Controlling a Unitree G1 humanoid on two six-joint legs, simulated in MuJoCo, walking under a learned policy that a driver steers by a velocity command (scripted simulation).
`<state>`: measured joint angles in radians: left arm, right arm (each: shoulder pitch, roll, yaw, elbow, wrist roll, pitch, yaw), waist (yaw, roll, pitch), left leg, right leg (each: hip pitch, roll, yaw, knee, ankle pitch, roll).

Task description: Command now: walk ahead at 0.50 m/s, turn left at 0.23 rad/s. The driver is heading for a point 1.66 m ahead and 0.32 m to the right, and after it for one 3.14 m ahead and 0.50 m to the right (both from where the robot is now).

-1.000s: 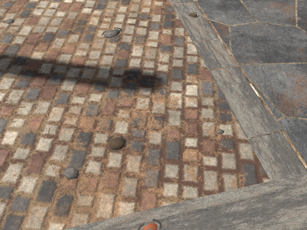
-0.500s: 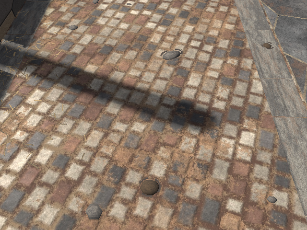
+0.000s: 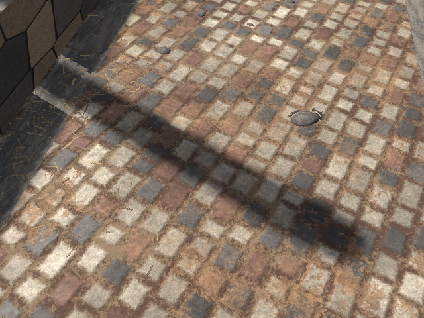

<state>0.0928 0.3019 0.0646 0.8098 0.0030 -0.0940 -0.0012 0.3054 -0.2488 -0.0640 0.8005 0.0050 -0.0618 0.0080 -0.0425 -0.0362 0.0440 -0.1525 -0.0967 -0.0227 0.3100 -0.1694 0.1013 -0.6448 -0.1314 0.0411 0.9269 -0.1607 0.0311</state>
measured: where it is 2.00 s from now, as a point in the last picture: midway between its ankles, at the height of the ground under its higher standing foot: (201, 153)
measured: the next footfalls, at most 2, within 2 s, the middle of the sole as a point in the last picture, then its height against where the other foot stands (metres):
right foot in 0.26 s outside the picture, level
left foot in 0.80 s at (172, 264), level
